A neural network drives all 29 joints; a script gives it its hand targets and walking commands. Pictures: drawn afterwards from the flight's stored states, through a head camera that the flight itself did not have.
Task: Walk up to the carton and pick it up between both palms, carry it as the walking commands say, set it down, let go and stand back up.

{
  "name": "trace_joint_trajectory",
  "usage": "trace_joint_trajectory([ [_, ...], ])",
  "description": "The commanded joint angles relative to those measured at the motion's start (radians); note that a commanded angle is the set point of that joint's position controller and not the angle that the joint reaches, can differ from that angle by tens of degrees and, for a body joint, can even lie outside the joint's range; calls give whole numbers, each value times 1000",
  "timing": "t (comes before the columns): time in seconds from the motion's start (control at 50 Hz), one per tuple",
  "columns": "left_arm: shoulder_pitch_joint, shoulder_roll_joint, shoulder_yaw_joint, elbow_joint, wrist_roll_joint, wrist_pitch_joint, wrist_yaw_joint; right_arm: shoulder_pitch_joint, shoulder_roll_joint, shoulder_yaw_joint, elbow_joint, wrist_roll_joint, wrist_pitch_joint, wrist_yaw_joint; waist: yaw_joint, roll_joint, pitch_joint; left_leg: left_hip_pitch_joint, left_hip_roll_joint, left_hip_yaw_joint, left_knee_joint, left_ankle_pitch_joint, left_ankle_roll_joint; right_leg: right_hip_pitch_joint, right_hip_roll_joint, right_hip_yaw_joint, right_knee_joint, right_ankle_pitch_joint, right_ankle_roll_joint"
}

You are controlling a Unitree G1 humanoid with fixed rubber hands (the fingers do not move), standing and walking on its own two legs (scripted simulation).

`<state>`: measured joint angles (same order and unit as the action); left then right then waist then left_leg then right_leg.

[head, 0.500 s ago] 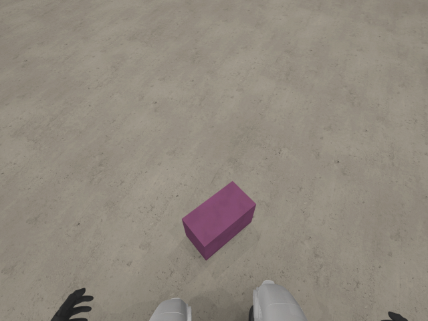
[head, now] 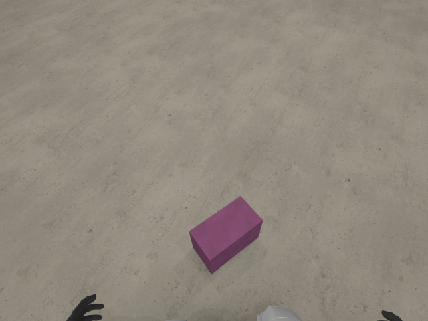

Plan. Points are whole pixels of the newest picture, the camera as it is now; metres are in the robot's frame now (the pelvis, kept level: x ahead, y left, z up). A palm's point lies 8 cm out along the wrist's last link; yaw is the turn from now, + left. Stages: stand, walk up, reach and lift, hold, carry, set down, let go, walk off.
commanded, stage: walk up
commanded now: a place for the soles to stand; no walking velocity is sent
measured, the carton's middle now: (226, 234) +0.53 -0.01 -0.66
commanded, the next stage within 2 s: none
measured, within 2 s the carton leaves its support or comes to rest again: neither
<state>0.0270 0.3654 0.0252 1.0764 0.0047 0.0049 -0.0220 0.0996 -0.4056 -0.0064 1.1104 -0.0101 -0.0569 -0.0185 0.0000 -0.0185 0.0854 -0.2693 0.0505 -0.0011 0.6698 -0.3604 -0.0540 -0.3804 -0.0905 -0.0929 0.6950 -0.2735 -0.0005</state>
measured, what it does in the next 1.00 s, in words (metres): walks ahead, turning left: right foot, then left foot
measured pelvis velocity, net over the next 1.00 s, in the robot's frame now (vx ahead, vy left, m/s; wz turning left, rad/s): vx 0.16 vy -0.15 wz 0.32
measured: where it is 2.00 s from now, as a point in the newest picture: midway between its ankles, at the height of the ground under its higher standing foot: (285, 308)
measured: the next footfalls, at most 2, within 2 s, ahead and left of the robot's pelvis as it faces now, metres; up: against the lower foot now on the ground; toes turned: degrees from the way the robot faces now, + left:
right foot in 0.52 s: +0.16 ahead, -0.19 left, +0.00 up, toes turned +7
left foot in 0.78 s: +0.18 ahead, +0.00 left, +0.00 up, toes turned +22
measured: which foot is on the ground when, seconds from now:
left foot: down 0.00-0.54, up 0.56-0.76, down 0.78-1.00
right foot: down 0.00-0.28, up 0.30-0.50, down 0.52-0.78, up 0.80-1.00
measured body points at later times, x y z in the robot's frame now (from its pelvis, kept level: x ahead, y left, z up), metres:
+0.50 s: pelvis +0.03 -0.05 -0.01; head +0.08 -0.02 +0.44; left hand +0.16 +0.31 -0.10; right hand +0.09 -0.42 -0.09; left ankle +0.00 +0.16 -0.72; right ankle +0.10 -0.19 -0.70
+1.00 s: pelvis +0.16 -0.15 -0.03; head +0.17 -0.09 +0.42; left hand +0.14 +0.19 -0.16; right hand +0.34 -0.47 -0.07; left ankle +0.14 -0.01 -0.72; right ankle +0.26 -0.30 -0.66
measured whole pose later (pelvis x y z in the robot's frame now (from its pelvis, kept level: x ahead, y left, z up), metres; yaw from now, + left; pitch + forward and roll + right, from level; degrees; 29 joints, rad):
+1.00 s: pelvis +0.16 -0.15 -0.03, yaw +18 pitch -3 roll +1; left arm 0.22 0.48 0.11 0.76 0.06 0.10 -0.08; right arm 0.33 -0.45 -0.06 0.85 -0.03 -0.12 -0.13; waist 0.04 -0.16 0.12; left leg -0.41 0.05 0.04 0.90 -0.44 -0.02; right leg -0.64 -0.10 0.07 1.25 -0.41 0.00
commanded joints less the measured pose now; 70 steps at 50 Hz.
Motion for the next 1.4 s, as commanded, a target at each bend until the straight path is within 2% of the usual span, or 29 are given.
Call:
trace_joint_trajectory([
  [0.0, -78, 236, 42, -34, 1, -19, 2, -35, -216, -36, -27, -3, -13, -6, 6, -15, -99, -66, 60, -71, -197, 81, 96, 121, -81, 155, -247, -128, -60],
  [0.22, -57, 222, 36, -8, -3, -19, -3, -60, -206, -29, -8, 2, -10, -1, 11, 20, -129, 2, 75, -66, -266, 193, 77, 211, -82, 107, -278, 64, -45],
  [0.24, -88, 339, 121, -187, 66, 2, -43, 145, -361, -97, -36, 4, -12, -28, -27, -83, -116, -99, 102, -228, -239, -24, 154, 188, -20, 96, -156, -324, -66],
  [0.26, -129, 315, 123, -203, 67, 18, -53, 219, -388, -114, -16, -7, -14, -41, -45, -35, -63, -75, 163, -381, -308, -221, 208, 66, -8, 107, -37, -412, -59],
  [0.3, -184, 251, 123, -271, 76, 38, -75, 246, -440, -150, -25, -18, -26, -60, -74, 136, 26, 122, 330, -663, -448, -346, 322, -316, 35, 122, 265, -281, -8],
  [0.32, -163, 242, 126, -299, 74, 42, -76, 240, -424, -157, -52, -9, -39, -72, -53, 95, 17, 212, 348, -663, -402, -184, 338, -413, 0, 192, 327, -205, 2],
  [0.46, -5, 243, 143, -387, 55, 28, -99, 144, -392, -148, -200, -29, -46, -89, 44, 268, -128, -30, 203, -338, -125, 253, 260, -21, 24, 159, 86, -239, -42],
  [0.48, 118, 252, 155, -347, 53, 25, -91, 99, -366, -133, -215, -25, -41, -89, 117, 198, -166, -201, 146, -238, -1, 237, 209, 251, 49, 120, -68, -121, -61],
  [0.5, 266, 334, 187, -297, 71, 20, -77, 122, -263, -98, -235, -20, -36, -89, 188, -121, -197, -408, 5, -88, 298, 48, 144, 473, 27, 199, -190, -237, -63],
  [0.52, 271, 456, 201, -315, 70, 20, -64, 133, -197, -70, -265, -12, -36, -94, 210, -412, -139, -592, -122, -3, 511, -283, 84, 406, -244, 592, -411, -410, -132],
  [0.54, 138, 448, 189, -348, 56, 25, -60, 123, -297, -93, -243, -8, -36, -103, 143, -273, -127, -563, -27, -12, 559, -260, 89, 308, -305, 632, -455, -507, -229],
  [0.58, 73, 390, 181, -403, 51, 23, -64, 182, -342, -106, -202, 7, -31, -89, 77, -131, -16, -475, 33, 5, 563, -167, 97, 152, -244, 527, -406, -549, -235],
  [0.66, 107, 364, 159, -405, 63, 26, -55, 277, -332, -116, -176, 8, -42, -65, 56, -177, -10, -310, 29, 56, 368, -166, 81, 36, -221, 353, -317, -423, -256],
  [0.7, 64, 327, 147, -425, 60, 35, -53, 382, -297, -116, -147, 4, -54, -68, 0, -167, -20, -121, -3, 73, 128, -95, 98, -56, -199, 276, -188, -248, -251],
  [0.72, 33, 276, 119, -437, 51, 39, -55, 471, -299, -127, -125, -4, -64, -79, -67, -69, -62, 129, -2, 33, -36, 12, 118, -224, -156, 188, -10, -156, -208],
  [0.74, 34, 191, 93, -460, 39, 40, -56, 580, -369, -155, -114, -21, -72, -96, -133, 204, -107, 270, 110, -209, -242, -81, 144, -340, -20, 50, 335, -65, -113],
  [0.76, 17, 157, 80, -493, 42, 39, -50, 537, -474, -170, -175, -33, -74, -106, -107, 335, -87, 324, 356, -749, -382, -79, 220, -586, 88, 88, 529, -265, -36],
  [0.78, 37, 279, 110, -466, 43, 50, -40, 457, -480, -173, -222, -5, -68, -114, -58, 63, -101, 280, 422, -793, -378, -105, 263, -529, 29, 205, 602, -245, -24],
  [0.82, 110, 311, 118, -437, 44, 63, -49, 369, -414, -160, -250, 1, -67, -130, -13, -49, -143, 309, 374, -616, -248, 108, 258, -508, -12, 260, 632, -181, -9],
  [0.86, 154, 296, 128, -407, 48, 65, -44, 322, -366, -146, -272, -7, -67, -126, 21, 67, -82, 100, 325, -441, -193, 127, 277, -423, -45, 245, 614, -192, -8],
  [0.94, 137, 271, 130, -427, 55, 65, -54, 331, -359, -137, -288, -16, -79, -121, -2, 173, -16, -73, 255, -244, -131, 396, 283, -346, -48, 185, 548, -107, 8],
  [1.08, 176, 255, 137, -389, 22, 52, -57, 166, -399, -139, -346, -19, -51, -97, 40, 306, -110, -290, 168, -153, 9, 280, 250, -18, 26, 30, 250, -123, -4],
  [1.12, 274, 293, 162, -329, 32, 35, -39, 145, -326, -116, -356, -21, -29, -84, 92, 125, -171, -393, 55, -60, 264, 141, 184, 197, 89, -15, 115, -119, -10],
  [1.14, 312, 376, 180, -334, 50, 21, -28, 147, -252, -97, -373, -12, -21, -79, 129, -143, -190, -524, -79, 9, 554, -19, 116, 204, -130, 358, -126, -240, -91],
  [1.16, 231, 477, 186, -370, 37, 19, -26, 164, -246, -84, -374, 7, -15, -89, 101, -297, -180, -543, -100, -16, 691, -271, 83, 94, -342, 699, -330, -325, -238],
  [1.18, 107, 484, 183, -395, 32, 15, -22, 154, -312, -103, -348, 2, -10, -96, 64, -227, -125, -496, -40, -73, 750, -251, 87, 8, -371, 788, -392, -494, -297],
  [1.24, 66, 392, 154, -373, 32, 16, -4, 198, -307, -113, -271, 14, -10, -67, 28, -196, -64, -410, -3, -24, 621, -184, 80, -81, -259, 479, -257, -490, -208],
  [1.32, 71, 410, 155, -330, 26, -7, 6, 213, -295, -117, -246, -4, 1, -25, 28, -240, -90, -334, -10, 15, 461, -245, 78, -81, -318, 442, -217, -516, -222],
  [1.38, 113, 389, 134, -280, 16, -19, 24, 228, -268, -120, -247, -26, 8, -2, -2, -189, -106, -239, -30, 16, 229, -175, 97, -23, -326, 349, -67, -143, -203],
])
